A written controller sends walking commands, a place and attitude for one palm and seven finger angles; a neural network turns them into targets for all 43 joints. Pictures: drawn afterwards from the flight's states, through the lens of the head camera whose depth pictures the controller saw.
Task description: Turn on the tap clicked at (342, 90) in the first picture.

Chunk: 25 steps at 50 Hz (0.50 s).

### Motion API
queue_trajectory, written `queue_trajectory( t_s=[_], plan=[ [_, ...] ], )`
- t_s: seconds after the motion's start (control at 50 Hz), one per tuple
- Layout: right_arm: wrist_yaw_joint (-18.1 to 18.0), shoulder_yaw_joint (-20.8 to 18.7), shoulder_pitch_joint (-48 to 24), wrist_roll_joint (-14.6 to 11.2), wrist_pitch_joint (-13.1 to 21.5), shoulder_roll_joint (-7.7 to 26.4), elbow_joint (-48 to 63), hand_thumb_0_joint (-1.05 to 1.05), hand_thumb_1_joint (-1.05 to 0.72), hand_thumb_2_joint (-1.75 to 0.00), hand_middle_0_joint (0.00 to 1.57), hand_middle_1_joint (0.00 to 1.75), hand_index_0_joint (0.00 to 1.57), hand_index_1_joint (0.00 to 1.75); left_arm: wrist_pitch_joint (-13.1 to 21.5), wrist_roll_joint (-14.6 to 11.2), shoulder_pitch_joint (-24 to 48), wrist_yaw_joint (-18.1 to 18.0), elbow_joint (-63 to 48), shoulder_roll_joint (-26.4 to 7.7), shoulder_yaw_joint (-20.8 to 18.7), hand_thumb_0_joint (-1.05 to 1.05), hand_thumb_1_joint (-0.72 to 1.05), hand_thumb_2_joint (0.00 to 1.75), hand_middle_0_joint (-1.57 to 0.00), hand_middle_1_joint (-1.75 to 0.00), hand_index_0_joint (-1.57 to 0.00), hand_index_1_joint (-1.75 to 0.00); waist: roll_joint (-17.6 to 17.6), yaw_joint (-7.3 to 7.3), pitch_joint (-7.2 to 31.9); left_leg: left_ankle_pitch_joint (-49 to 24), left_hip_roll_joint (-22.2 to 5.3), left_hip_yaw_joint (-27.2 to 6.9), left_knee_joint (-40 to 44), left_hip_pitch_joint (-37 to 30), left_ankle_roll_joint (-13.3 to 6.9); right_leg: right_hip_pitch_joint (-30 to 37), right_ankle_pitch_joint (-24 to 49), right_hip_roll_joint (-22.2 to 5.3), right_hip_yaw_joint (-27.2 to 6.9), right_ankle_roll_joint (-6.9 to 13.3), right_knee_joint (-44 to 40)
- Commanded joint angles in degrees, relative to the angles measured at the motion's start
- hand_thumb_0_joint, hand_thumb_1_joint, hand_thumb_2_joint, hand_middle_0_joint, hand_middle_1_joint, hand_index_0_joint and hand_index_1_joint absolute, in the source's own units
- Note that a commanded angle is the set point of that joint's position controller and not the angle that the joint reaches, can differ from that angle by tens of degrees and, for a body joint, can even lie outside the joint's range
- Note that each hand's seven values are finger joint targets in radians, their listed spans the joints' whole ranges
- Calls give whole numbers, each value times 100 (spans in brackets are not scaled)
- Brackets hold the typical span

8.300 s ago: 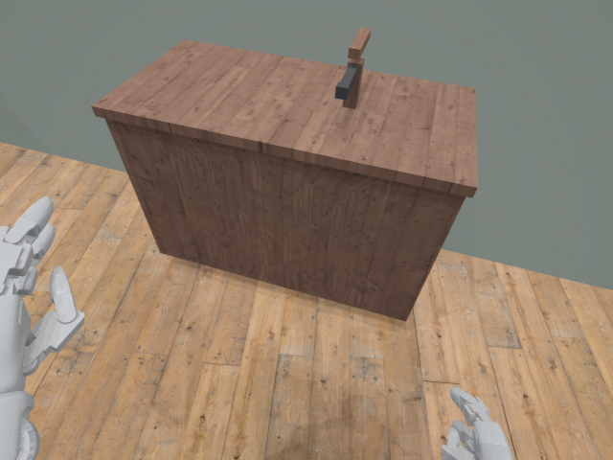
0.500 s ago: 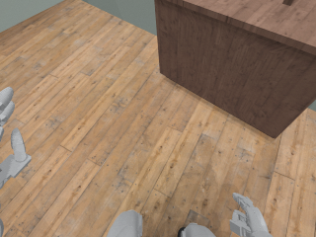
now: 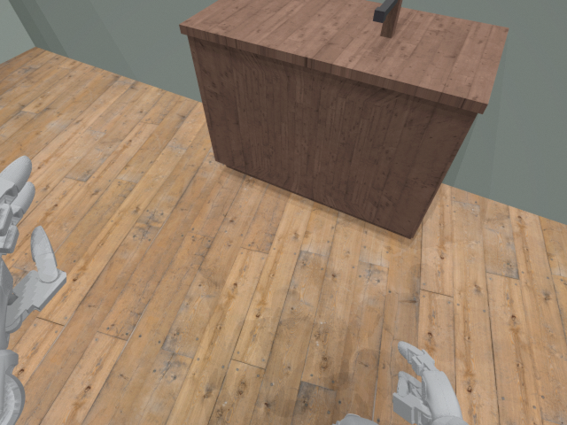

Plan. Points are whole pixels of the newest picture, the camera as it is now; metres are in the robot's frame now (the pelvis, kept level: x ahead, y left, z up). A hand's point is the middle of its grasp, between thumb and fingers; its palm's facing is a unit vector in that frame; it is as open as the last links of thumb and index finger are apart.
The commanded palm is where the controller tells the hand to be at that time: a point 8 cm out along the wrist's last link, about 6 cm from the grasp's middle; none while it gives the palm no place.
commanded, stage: turn to face it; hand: left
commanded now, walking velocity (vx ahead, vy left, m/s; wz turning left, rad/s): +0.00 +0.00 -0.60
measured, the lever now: (380, 14) +1.09 -0.12 +0.08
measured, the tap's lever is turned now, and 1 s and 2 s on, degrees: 0 0 0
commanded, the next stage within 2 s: take the last steps up to it in 1.12 s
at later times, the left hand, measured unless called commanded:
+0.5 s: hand (187, 268) +0.23 +0.13 +0.17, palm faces +0.15 -0.88 -0.45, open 7.4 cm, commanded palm +0.19 +0.18 +0.18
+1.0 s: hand (330, 306) +0.21 -0.01 +0.16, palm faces -0.22 -0.81 -0.54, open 7.4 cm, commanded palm +0.19 +0.08 +0.18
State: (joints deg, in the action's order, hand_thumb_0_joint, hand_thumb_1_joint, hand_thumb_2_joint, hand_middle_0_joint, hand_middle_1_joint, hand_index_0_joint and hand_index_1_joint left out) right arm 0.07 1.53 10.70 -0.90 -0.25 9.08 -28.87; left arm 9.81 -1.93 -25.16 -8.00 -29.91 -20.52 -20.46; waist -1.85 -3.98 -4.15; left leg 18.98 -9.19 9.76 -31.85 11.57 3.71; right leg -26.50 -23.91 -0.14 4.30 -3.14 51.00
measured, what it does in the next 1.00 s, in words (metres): walks backwards, turning right: right foot, then left foot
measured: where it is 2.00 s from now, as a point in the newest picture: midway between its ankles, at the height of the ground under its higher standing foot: outside the picture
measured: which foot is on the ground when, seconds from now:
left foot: down 0.00-0.10, up 0.12-0.50, down 0.52-0.82, up 0.84-1.00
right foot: up 0.00-0.06, down 0.08-0.54, up 0.56-0.80, down 0.82-1.00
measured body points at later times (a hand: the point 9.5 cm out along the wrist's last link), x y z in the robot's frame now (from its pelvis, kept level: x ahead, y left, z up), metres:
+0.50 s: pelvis -0.04 -0.04 +0.00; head +0.00 -0.05 +0.45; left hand +0.22 +0.18 +0.20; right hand +0.05 -0.35 -0.08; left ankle -0.02 +0.09 -0.72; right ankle +0.01 -0.13 -0.73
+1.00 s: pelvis -0.10 -0.07 +0.00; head -0.04 -0.12 +0.44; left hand +0.22 +0.03 +0.19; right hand -0.11 -0.36 -0.12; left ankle -0.05 +0.06 -0.67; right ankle -0.12 -0.17 -0.73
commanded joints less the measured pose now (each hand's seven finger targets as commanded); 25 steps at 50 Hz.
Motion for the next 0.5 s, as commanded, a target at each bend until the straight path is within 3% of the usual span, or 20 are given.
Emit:
queue_trajectory(
  t_s=[0.0,0.02,0.04,0.06,0.08,0.1,0.12,0.14,0.16,0.18,0.22,0.36,0.38,0.44,0.46,0.48],
  plan=[
    [-45,-453,-127,-13,379,1082,712,0,-90,-90,20,30,20,30,294,37,772,-20,-1160,-889,-349,0,90,90,-20,-30,-20,-30,-1228,368,447,-2755,-1167,-123,423,-164,-510,814,329,105,478,-36,-1383],
    [-36,-445,-104,-2,407,1073,699,0,-90,-90,20,30,20,30,303,33,736,-23,-1162,-967,-455,0,90,90,-20,-30,-20,-30,-1166,340,580,-2745,-1093,-79,10,-120,-429,1237,677,146,519,10,-1891],
    [-9,-446,-108,-32,417,1039,701,0,-90,-90,20,30,20,30,320,37,713,-30,-1216,-1082,-577,0,90,90,-20,-30,-20,-30,-801,301,794,-2527,-970,-27,-666,64,-329,1794,1313,7,352,120,-2400],
    [3,-427,-103,-67,405,903,713,0,-90,-90,20,30,20,30,353,65,659,-64,-1263,-1288,-731,0,90,90,-20,-30,-20,-30,309,298,1048,-1471,-495,202,-1882,633,-111,2445,2989,-688,-519,470,-2616],
    [-26,-339,-332,-19,383,749,823,0,-90,-90,20,30,20,30,367,46,143,-143,-1032,-1589,-1113,0,90,90,-20,-30,-20,-30,1496,173,1229,1423,306,-46,-3064,2109,98,3126,5848,-1702,-2308,1132,-2464],
    [-44,-445,-458,-99,297,842,829,0,-90,-90,20,30,20,30,309,-152,-108,-131,-1176,-1557,-1165,0,90,90,-20,-30,-20,-30,1902,166,1526,1733,322,-869,-3721,2182,137,2872,5782,-1926,-2851,1180,-2594],
    [-30,-360,-505,-55,205,732,835,0,-90,-90,20,30,20,30,356,-213,-410,-144,-1531,-1693,-1398,0,90,90,-20,-30,-20,-30,1438,202,1588,1408,234,-1169,-4052,2394,154,3041,5298,-1930,-2767,1321,-2458],
    [-17,-268,-610,-26,89,624,729,0,-90,-90,20,30,20,30,416,-248,-666,-156,-1702,-1621,-1504,0,90,90,-20,-30,-20,-30,880,210,1649,1109,219,-1172,-4166,2482,180,3087,4962,-1750,-2409,1362,-2352],
    [-8,-235,-678,0,-5,585,663,0,-90,-90,20,30,20,30,447,-254,-791,-161,-1753,-1493,-1487,0,90,90,-20,-30,-20,-30,593,259,1627,900,255,-1109,-4092,2449,205,2929,4641,-1606,-2146,1309,-2419],
    [3,-243,-704,0,-69,603,644,0,-90,-90,20,30,20,30,481,-252,-793,-178,-1842,-1505,-1518,0,90,90,-20,-30,-20,-30,506,285,1732,813,239,-1055,-3703,2315,224,2889,4422,-1560,-1963,1297,-2484],
    [-59,-354,-737,13,-139,681,600,0,-90,-90,20,30,20,30,479,-246,-881,-189,-1712,-1436,-1523,0,90,90,-20,-30,-20,-30,599,326,1550,626,300,-936,-3140,1944,210,2346,3926,-1439,-1995,1309,-2719],
    [-129,-429,-577,-28,-200,908,660,0,-90,-90,20,30,20,30,300,-164,-613,-188,-1132,-1164,-1068,0,90,90,-20,-30,-20,-30,1032,210,1226,672,581,-775,-1377,1052,43,1462,2136,-1254,-2554,1332,-3174],
    [-138,-417,-606,-35,-212,947,679,0,-90,-90,20,30,20,30,272,-156,-496,-186,-1153,-1124,-951,0,90,90,-20,-30,-20,-30,920,210,1199,657,598,-791,-1095,943,19,1467,2101,-1228,-2578,1303,-3134],
    [-135,-411,-448,-27,-235,982,732,0,-90,-90,20,30,20,30,264,-84,-229,-158,-1372,-1129,-795,0,90,90,-20,-30,-20,-30,778,261,1175,384,616,-754,-37,143,-105,935,1468,-1049,-2760,1050,-3148],
    [-135,-412,-361,-14,-226,982,729,0,-90,-90,20,30,20,30,288,-65,-46,-148,-1497,-1146,-763,0,90,90,-20,-30,-20,-30,619,314,1143,156,521,-725,481,-319,-177,588,1107,-934,-2685,901,-3037],
    [-179,-438,-371,1,-196,1036,739,0,-90,-90,20,30,20,30,321,-57,117,-134,-1661,-1205,-741,0,90,90,-20,-30,-20,-30,191,319,1048,76,186,-935,959,-729,-324,171,905,-634,-2481,712,-2641]
  ],
)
